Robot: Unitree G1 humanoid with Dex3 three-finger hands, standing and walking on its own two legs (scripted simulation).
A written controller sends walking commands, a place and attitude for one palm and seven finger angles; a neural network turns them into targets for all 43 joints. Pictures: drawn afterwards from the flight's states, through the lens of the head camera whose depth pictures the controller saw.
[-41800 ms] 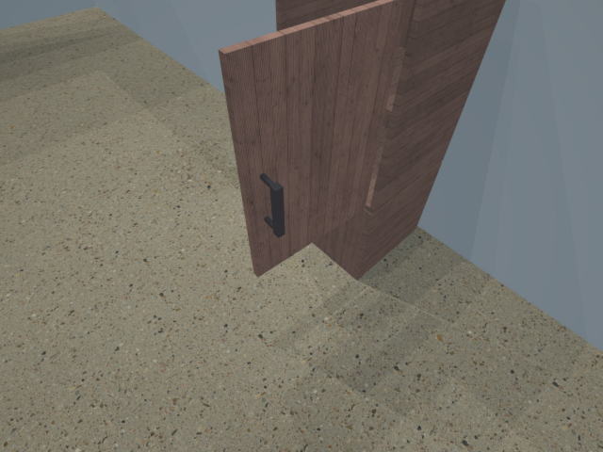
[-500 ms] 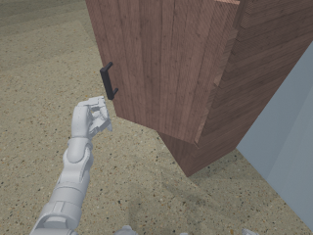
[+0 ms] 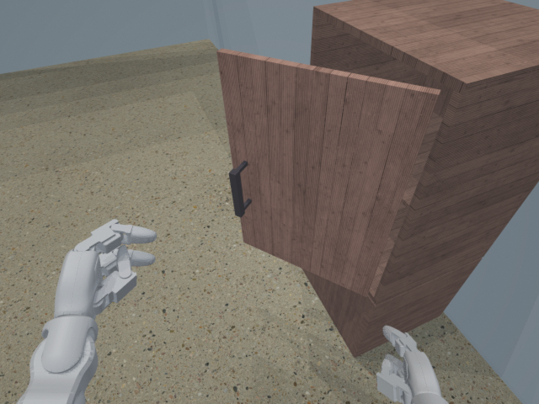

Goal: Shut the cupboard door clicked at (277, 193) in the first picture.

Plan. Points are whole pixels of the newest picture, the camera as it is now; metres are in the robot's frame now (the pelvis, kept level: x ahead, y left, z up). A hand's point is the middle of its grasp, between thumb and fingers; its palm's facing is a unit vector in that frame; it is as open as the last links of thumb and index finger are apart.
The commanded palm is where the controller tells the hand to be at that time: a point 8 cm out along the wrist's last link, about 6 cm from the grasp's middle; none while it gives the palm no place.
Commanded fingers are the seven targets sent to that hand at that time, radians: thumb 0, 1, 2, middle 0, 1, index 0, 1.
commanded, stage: draw the hand back to the body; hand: left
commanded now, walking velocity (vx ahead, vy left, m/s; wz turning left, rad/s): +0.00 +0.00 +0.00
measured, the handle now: (241, 189) +0.62 +0.14 -0.07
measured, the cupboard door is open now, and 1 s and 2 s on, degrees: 38 38 38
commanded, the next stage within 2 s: step back with the hand held close in 0.62 s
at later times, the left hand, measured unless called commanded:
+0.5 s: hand (63, 300) +0.19 +0.26 +0.15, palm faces +0.46 -0.80 -0.39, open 7.3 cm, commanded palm +0.14 +0.29 +0.18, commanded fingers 0.00 0.90 0.90 -0.20 -0.30 -0.20 -0.30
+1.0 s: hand (70, 289) +0.20 +0.25 +0.15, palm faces +0.37 -0.79 -0.49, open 7.4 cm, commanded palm +0.14 +0.29 +0.18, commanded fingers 0.00 0.90 0.90 -0.20 -0.30 -0.20 -0.30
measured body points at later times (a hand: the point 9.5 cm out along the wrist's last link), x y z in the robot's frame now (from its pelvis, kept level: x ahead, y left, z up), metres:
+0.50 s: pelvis +0.00 -0.01 +0.00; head -0.02 -0.04 +0.45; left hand +0.16 +0.30 +0.17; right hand +0.19 -0.23 -0.09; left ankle +0.01 +0.10 -0.74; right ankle -0.04 -0.13 -0.74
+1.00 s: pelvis +0.00 -0.01 +0.00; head +0.01 -0.03 +0.45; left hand +0.17 +0.29 +0.18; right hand +0.18 -0.25 -0.09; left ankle +0.01 +0.10 -0.74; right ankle -0.04 -0.13 -0.74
